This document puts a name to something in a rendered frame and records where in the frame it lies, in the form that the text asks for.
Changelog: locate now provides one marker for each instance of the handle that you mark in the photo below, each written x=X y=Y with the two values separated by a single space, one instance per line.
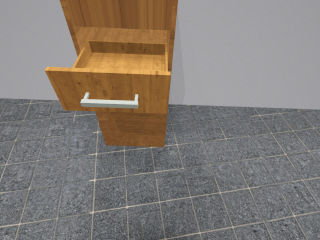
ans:
x=85 y=102

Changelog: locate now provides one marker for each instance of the drawer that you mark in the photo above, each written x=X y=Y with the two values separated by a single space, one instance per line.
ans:
x=115 y=70

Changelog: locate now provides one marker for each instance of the cabinet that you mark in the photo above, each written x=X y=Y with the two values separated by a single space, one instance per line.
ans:
x=145 y=21

